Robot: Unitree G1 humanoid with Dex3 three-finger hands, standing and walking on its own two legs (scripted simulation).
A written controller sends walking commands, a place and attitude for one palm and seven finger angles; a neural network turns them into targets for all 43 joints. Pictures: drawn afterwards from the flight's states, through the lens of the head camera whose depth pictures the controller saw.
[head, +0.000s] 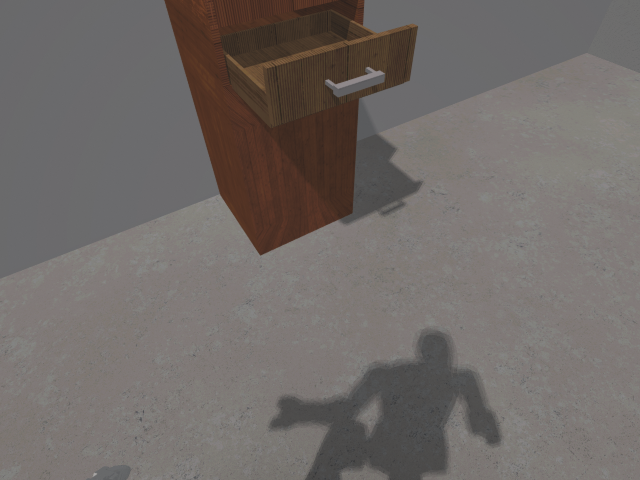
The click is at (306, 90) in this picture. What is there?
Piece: drawer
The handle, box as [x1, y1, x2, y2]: [325, 67, 384, 96]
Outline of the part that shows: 384,73 379,70 375,71 367,67 365,68 365,71 368,73 366,75 337,84 334,84 328,79 325,80 325,84 333,90 333,93 335,95 340,96 382,82 384,79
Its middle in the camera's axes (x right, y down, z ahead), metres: +0.08 -0.38 +0.92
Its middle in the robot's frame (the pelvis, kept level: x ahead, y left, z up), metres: +0.95 -0.03 +0.04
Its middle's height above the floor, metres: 0.81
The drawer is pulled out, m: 0.26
